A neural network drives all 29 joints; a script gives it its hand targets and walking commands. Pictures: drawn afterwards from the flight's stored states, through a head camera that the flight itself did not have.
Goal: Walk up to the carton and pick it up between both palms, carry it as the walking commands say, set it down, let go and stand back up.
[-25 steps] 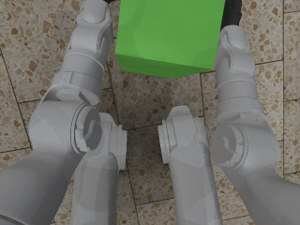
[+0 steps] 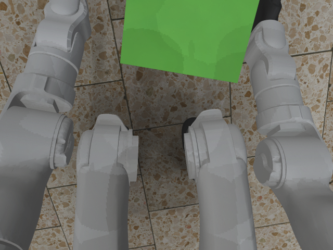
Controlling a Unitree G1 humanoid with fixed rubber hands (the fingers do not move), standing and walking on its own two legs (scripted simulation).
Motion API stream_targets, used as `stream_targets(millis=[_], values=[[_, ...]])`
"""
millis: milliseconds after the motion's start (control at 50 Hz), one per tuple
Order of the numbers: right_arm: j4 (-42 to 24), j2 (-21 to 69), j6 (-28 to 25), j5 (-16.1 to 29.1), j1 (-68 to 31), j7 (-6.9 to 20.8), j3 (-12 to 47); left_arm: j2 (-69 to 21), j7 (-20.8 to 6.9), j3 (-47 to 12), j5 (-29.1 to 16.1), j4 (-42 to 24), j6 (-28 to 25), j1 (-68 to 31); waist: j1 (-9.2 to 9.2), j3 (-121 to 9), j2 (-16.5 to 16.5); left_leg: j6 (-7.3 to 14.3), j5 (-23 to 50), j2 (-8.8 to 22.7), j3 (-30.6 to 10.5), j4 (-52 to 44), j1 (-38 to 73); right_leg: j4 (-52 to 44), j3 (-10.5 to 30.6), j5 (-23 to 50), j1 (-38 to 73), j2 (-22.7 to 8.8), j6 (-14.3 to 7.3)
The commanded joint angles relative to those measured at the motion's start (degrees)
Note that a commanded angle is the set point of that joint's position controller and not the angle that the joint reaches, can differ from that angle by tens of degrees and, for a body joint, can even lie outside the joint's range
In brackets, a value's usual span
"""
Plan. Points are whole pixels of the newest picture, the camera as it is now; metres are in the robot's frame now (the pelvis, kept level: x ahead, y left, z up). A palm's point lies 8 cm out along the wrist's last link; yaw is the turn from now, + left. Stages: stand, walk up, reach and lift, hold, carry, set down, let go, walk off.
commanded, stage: set down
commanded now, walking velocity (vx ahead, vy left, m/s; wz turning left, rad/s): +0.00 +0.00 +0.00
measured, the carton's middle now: (179, 14) +0.50 -0.05 -0.23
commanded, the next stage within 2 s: let go in 1.32 s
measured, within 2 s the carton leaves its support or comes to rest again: neither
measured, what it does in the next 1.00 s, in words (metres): rises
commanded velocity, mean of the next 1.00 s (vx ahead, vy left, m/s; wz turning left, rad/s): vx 0.00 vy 0.00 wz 0.00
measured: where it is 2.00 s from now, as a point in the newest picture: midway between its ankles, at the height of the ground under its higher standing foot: (157, 163)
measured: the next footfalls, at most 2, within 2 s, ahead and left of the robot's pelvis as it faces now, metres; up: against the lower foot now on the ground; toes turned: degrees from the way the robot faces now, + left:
none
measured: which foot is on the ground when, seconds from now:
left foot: down 0.00-1.00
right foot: down 0.00-1.00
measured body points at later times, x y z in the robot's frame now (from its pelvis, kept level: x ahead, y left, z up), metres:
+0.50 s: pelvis -0.01 +0.00 +0.07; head +0.35 -0.02 +0.32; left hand +0.55 +0.11 -0.10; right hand +0.50 -0.22 -0.08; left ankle +0.10 +0.12 -0.34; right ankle +0.11 -0.12 -0.34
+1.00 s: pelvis -0.02 +0.01 +0.18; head +0.33 -0.02 +0.45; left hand +0.56 +0.12 +0.07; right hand +0.50 -0.22 +0.06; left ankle +0.10 +0.12 -0.34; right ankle +0.11 -0.12 -0.34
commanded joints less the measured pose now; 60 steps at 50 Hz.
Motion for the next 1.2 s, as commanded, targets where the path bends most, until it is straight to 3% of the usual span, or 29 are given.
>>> stream_targets(millis=[0,80,100,120,140,160,180,200,240,340,360,380,420,440,520,540,600,660,680,720,740,880,920,980,1020,1100,1120,1140,1180], values=[[-10.15,-10.47,-1.77,-2.88,-12.30,-0.42,-5.78,5.39,0.66,4.09,3.00,-13.47,-2.17,-19.81,-6.76,-105.68,9.04,0.98,29.17,3.58,5.20,-10.38,45.74,-9.85,-8.18,32.24,38.55,-1.25,-0.64],[-18.74,-11.03,0.03,-2.55,-12.87,-0.97,-5.78,7.51,2.76,8.04,5.90,-19.00,-0.56,-18.26,-4.07,-116.41,6.43,1.54,31.32,2.33,5.93,-11.47,51.56,-11.37,-8.50,32.43,43.85,-0.78,-0.28],[-21.13,-8.78,0.74,-1.30,-13.68,-0.82,-3.28,6.16,2.98,7.81,5.22,-18.45,0.17,-16.23,-1.77,-117.02,4.52,2.29,30.77,1.93,6.73,-12.46,50.39,-12.14,-8.37,32.16,46.03,-0.87,-0.09],[-24.94,-7.89,1.66,0.07,-12.94,-0.84,-2.46,3.77,2.88,6.02,3.12,-24.21,1.04,-16.53,-3.38,-122.20,3.74,2.48,32.30,1.49,6.72,-13.29,52.76,-12.55,-8.87,35.01,49.55,-0.61,-0.31],[-30.43,-7.64,2.73,1.54,-14.87,-0.96,-0.40,1.41,3.11,3.96,1.04,-25.85,2.54,-16.01,-2.14,-130.28,3.89,2.69,34.88,0.88,6.96,-13.44,57.83,-12.51,-8.73,36.94,54.49,-0.59,-0.07],[-29.20,-7.70,4.36,2.09,-12.59,-1.01,0.79,-0.96,2.89,2.09,-0.80,-25.52,4.22,-14.85,-4.25,-128.98,2.91,2.86,31.95,0.74,7.48,-14.31,56.06,-14.00,-8.84,35.30,56.22,-0.51,-0.13],[-24.75,-7.72,5.92,0.89,-11.00,-1.38,0.44,-0.10,2.61,2.24,-0.06,-20.54,5.86,-15.29,-4.08,-122.49,3.47,2.63,28.40,1.26,7.26,-15.44,53.86,-15.06,-8.93,31.83,53.56,-0.95,-0.38],[-28.77,-7.12,6.73,2.12,-13.16,-1.34,1.32,-1.71,2.30,1.93,-0.73,-22.28,6.81,-15.51,-3.31,-119.24,3.26,2.87,26.75,1.05,7.29,-16.05,52.45,-16.38,-8.26,30.01,52.22,-0.93,-0.48],[-25.04,-8.07,8.33,-1.24,-12.82,-1.45,-1.73,0.06,1.39,4.06,1.00,-17.94,8.09,-15.31,-5.07,-107.35,0.64,3.28,19.40,1.48,6.92,-18.69,45.13,-19.31,-8.13,24.31,48.89,-1.27,-0.43],[-30.39,-5.27,8.41,-1.84,-11.81,-1.81,-2.69,4.77,1.81,9.06,3.96,-23.89,6.81,-14.82,-3.10,-113.32,-1.41,3.98,24.81,0.66,7.83,-20.63,45.59,-22.50,-6.00,32.73,56.10,-0.31,-0.50],[-23.78,-4.84,8.84,-3.17,-9.13,-1.54,-3.02,5.66,1.88,10.12,5.56,-19.85,6.82,-14.02,-2.26,-109.78,-0.23,4.04,22.53,0.73,7.17,-22.21,44.62,-22.45,-6.30,30.25,54.26,-0.18,-0.51],[-29.13,-5.17,8.09,-3.12,-12.88,-1.61,-3.46,5.39,1.63,9.59,5.27,-22.33,6.31,-15.70,-2.49,-110.65,-0.91,4.29,23.57,0.92,6.64,-22.78,45.69,-22.63,-6.32,31.10,53.59,-0.43,-0.27],[-27.53,-5.85,8.41,-3.34,-11.54,-1.71,-3.53,4.71,2.20,8.92,5.52,-27.70,5.99,-17.66,-2.66,-117.96,1.35,3.52,27.07,0.59,7.08,-22.49,51.74,-23.21,-6.33,33.21,56.51,-0.17,-0.95],[-26.36,-5.10,8.89,-2.17,-12.57,-1.60,-2.15,3.80,2.13,7.59,5.40,-23.47,7.17,-17.10,-1.33,-116.95,2.84,3.50,25.44,0.64,6.99,-24.99,52.05,-24.30,-6.89,30.73,55.85,-0.06,-0.53],[-32.34,-6.36,10.58,-1.70,-13.40,-2.44,-3.18,5.69,2.20,9.28,6.92,-28.93,8.76,-19.52,-1.62,-122.34,4.28,3.49,24.81,0.68,7.59,-28.08,58.60,-28.25,-7.18,29.53,59.45,0.07,-0.54],[-28.07,-7.11,11.49,-1.63,-13.62,-2.32,-3.03,5.31,2.28,7.76,6.55,-24.91,9.94,-18.46,-0.97,-120.12,5.25,3.11,21.71,0.95,7.56,-29.99,59.38,-29.48,-7.82,25.28,57.77,-0.21,-0.78],[-31.22,-7.12,13.88,-0.56,-14.50,-2.43,-2.77,5.86,2.05,6.87,5.80,-28.25,12.34,-20.19,-2.21,-122.96,6.90,3.27,20.54,1.27,7.05,-33.71,62.96,-32.59,-7.89,25.35,60.48,0.00,-0.96],[-33.94,-9.13,15.54,-1.64,-14.08,-2.00,-3.57,5.22,2.14,7.23,5.37,-28.57,14.36,-18.40,-2.12,-124.09,6.71,2.76,22.84,1.18,7.16,-35.63,66.77,-35.45,-8.28,26.66,61.44,-0.11,-1.22],[-31.35,-11.13,15.73,-2.90,-12.91,-2.04,-5.22,3.99,2.05,6.99,4.55,-27.40,14.93,-18.88,-4.64,-122.85,6.26,2.78,21.32,1.66,6.17,-36.52,67.34,-36.30,-8.38,24.85,61.48,0.05,-1.81],[-31.69,-8.16,16.08,-3.22,-13.89,-1.69,-4.13,2.91,1.29,6.79,4.20,-24.38,15.42,-19.34,-4.23,-119.83,3.30,3.28,20.58,1.58,5.48,-38.56,66.86,-38.62,-8.47,24.09,60.89,-0.54,-1.31],[-34.39,-10.66,15.94,-3.15,-15.82,-1.47,-5.26,3.10,1.48,7.15,4.15,-26.08,15.57,-19.59,-5.17,-120.91,4.77,3.11,21.43,1.45,5.53,-39.82,68.21,-39.72,-8.24,25.17,62.43,-0.31,-1.79],[-33.97,-10.17,17.59,-3.45,-14.73,-0.33,-3.94,4.59,1.28,7.18,3.24,-31.95,16.36,-21.61,-5.25,-125.29,1.93,3.19,25.26,1.61,4.27,-46.19,75.75,-46.34,-7.30,28.98,70.34,-0.39,-1.95],[-29.33,-9.89,17.54,-5.82,-12.31,-0.06,-4.31,5.34,0.69,9.30,5.23,-24.72,16.25,-16.32,-4.20,-119.32,-0.89,3.39,24.23,1.02,4.80,-48.18,72.18,-48.52,-7.26,28.04,71.41,-0.08,-1.33],[-29.41,-8.52,16.78,-4.98,-10.47,0.64,-5.06,3.86,0.11,8.64,6.24,-25.01,15.85,-15.02,-5.06,-119.48,1.53,3.49,26.42,1.28,3.92,-52.51,76.96,-51.59,-7.07,29.25,72.21,-0.15,-1.17],[-33.76,-7.54,16.33,-2.14,-13.11,1.02,-3.23,5.60,0.39,9.14,6.76,-26.16,15.19,-14.94,-1.16,-123.02,3.47,3.93,29.56,1.19,3.85,-54.73,80.86,-53.17,-6.55,32.16,74.88,-0.29,-0.78],[-37.24,-10.63,16.45,-2.56,-10.49,0.84,-4.28,8.47,1.09,10.93,8.70,-32.27,14.73,-15.52,-0.54,-129.41,7.69,3.07,37.55,1.53,3.77,-57.26,92.24,-56.56,-6.44,37.44,78.49,0.29,-0.84],[-37.01,-10.47,16.52,-2.62,-10.02,0.63,-3.54,7.98,0.75,10.21,7.85,-35.06,14.47,-16.31,-1.67,-129.16,6.68,3.24,39.84,1.23,3.06,-58.63,92.69,-57.48,-6.49,39.83,80.37,0.66,-0.73],[-31.92,-10.64,16.69,-4.46,-6.03,0.69,-4.81,6.64,0.77,10.25,8.25,-29.45,14.82,-12.20,-2.63,-124.12,5.72,3.11,40.06,1.17,2.49,-59.04,92.30,-58.46,-6.60,39.40,80.01,0.90,-0.73],[-34.02,-9.46,15.66,-3.49,-6.96,1.59,-2.79,4.03,-0.06,10.20,7.50,-30.99,14.10,-12.47,-2.18,-121.70,4.79,3.35,39.45,1.58,2.04,-61.76,91.37,-61.42,-5.95,38.90,80.82,0.03,-1.11]])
